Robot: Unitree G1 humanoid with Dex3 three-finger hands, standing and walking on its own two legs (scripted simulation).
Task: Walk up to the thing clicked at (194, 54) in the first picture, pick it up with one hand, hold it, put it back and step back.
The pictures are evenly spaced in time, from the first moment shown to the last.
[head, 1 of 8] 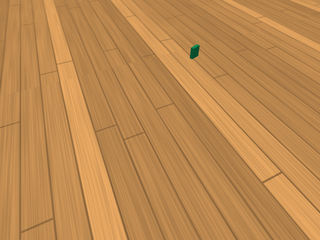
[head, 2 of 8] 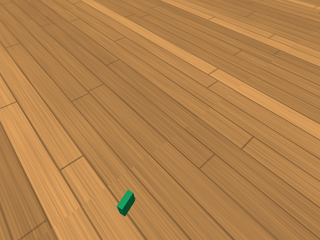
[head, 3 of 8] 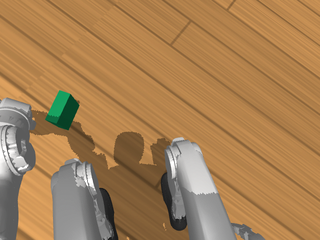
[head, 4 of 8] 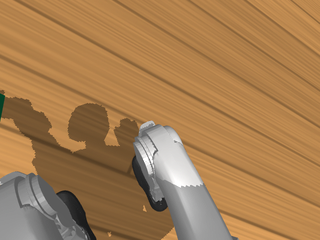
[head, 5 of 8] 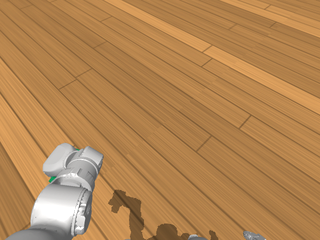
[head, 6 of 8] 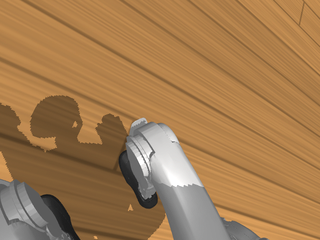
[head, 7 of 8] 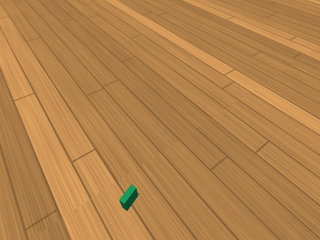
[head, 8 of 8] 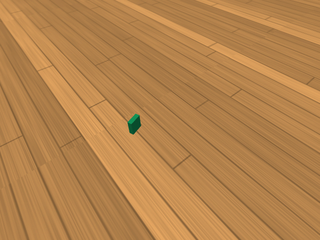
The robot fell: no
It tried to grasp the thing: yes
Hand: left
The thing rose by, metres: 0.65
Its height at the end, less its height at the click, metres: +0.00
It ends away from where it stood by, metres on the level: 0.04
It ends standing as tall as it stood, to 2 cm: yes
